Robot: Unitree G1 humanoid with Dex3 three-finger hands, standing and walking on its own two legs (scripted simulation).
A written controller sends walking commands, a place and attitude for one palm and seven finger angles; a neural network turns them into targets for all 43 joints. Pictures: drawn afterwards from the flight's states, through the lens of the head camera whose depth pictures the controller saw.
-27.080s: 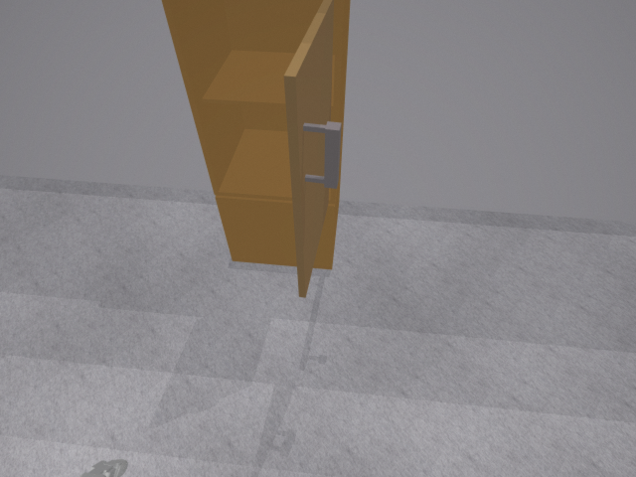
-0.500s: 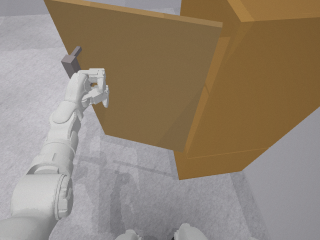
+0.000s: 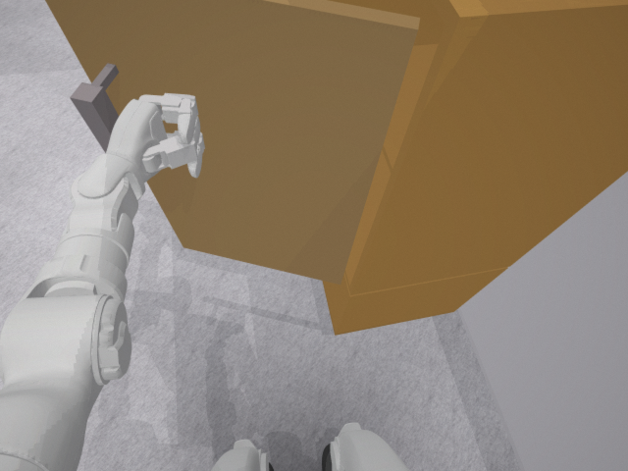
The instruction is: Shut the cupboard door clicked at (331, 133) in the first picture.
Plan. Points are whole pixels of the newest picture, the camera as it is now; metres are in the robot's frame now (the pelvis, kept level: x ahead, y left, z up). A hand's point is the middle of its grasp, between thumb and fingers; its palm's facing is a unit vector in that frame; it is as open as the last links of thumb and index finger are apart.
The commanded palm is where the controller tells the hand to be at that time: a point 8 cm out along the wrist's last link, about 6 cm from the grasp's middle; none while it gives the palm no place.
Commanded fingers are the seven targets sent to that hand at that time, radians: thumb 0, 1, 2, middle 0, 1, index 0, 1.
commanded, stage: push the door shut along its arc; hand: left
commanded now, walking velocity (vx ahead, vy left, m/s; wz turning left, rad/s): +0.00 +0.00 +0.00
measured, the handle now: (120, 122) +0.54 +0.20 +0.09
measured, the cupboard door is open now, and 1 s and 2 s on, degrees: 65 49 49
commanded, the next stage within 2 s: pull the fist back off the door in 0.36 s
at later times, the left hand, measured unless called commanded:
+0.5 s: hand (218, 119) +0.53 +0.07 +0.10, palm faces -0.42 -0.91 +0.03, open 3.4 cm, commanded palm +0.54 +0.10 +0.09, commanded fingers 0.00 0.90 0.90 -1.30 -1.50 -1.30 -1.50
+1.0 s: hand (229, 127) +0.52 +0.06 +0.09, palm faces +0.05 -1.00 -0.02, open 3.1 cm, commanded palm +0.47 +0.10 +0.09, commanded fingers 0.00 0.90 0.90 -1.30 -1.50 -1.30 -1.50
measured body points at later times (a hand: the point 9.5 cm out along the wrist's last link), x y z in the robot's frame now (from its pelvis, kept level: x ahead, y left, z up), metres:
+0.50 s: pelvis -0.01 +0.01 -0.02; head +0.14 +0.02 +0.40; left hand +0.55 +0.13 +0.10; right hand -0.02 -0.26 -0.13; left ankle -0.01 +0.10 -0.69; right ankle +0.01 -0.10 -0.69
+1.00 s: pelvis +0.02 +0.00 +0.00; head +0.12 -0.01 +0.44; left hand +0.52 +0.11 +0.09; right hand -0.01 -0.24 -0.12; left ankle -0.01 +0.10 -0.69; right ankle +0.01 -0.10 -0.69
